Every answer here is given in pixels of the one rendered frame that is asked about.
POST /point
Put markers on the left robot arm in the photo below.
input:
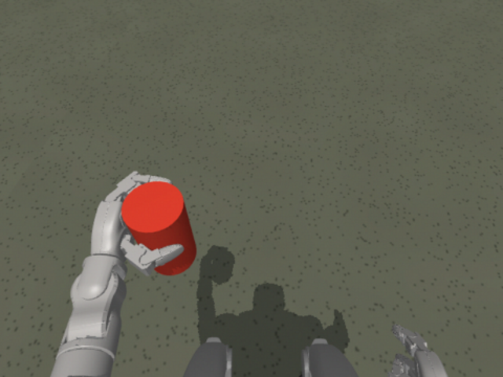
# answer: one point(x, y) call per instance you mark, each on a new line
point(88, 347)

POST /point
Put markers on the left robot hand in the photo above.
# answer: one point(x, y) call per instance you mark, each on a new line
point(110, 234)

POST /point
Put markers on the can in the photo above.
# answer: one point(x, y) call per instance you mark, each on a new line
point(156, 216)

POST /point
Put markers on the right robot hand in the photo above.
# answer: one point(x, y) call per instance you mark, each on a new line
point(426, 363)

